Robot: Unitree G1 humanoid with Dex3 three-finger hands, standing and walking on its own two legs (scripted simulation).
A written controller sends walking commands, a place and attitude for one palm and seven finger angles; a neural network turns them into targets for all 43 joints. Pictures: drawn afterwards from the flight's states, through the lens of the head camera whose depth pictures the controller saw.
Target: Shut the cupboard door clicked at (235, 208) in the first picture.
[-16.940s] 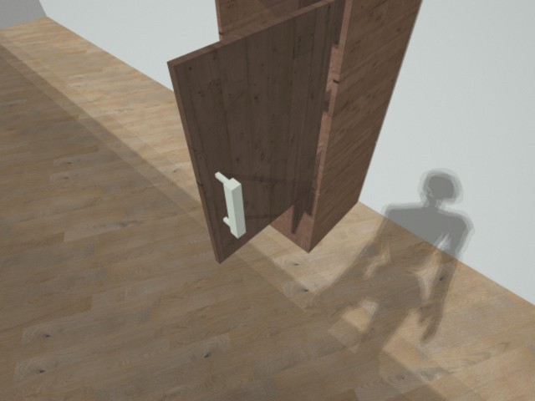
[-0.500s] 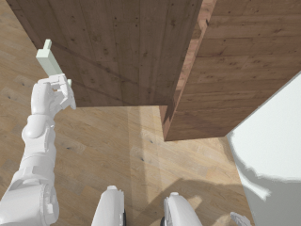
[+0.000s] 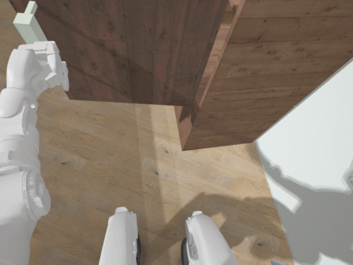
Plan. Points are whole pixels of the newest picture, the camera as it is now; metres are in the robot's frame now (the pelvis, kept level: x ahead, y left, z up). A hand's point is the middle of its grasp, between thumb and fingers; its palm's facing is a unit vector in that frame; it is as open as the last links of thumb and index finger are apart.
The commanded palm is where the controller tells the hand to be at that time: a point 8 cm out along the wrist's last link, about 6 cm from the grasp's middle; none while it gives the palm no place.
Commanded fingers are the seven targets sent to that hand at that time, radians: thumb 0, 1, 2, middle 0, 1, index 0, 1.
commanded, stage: push the door shut along its arc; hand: left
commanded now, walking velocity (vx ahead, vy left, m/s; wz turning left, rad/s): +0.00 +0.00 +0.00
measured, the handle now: (47, 47) +0.58 +0.26 +0.06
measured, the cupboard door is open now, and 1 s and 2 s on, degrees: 81 69 68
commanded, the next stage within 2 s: pull the fist back off the door in 0.84 s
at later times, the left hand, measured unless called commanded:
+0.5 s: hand (81, 49) +0.56 +0.19 +0.07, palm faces -0.19 -0.98 -0.04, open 3.1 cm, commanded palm +0.57 +0.20 +0.06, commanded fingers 0.00 0.90 0.90 -1.30 -1.50 -1.30 -1.50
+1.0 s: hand (99, 33) +0.61 +0.15 +0.07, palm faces -0.21 -0.98 +0.01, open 3.1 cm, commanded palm +0.61 +0.16 +0.06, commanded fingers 0.00 0.90 0.90 -1.30 -1.50 -1.30 -1.50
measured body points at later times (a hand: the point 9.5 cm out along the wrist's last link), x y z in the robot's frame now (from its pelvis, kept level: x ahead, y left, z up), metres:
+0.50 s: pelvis +0.00 +0.01 -0.01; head +0.18 +0.05 +0.39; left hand +0.57 +0.24 +0.07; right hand -0.01 -0.26 -0.11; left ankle +0.07 +0.12 -0.59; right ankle +0.02 -0.13 -0.59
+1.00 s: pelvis +0.00 +0.00 -0.03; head +0.21 +0.03 +0.37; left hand +0.61 +0.21 +0.08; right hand -0.03 -0.26 -0.12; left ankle +0.07 +0.12 -0.59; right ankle +0.02 -0.13 -0.59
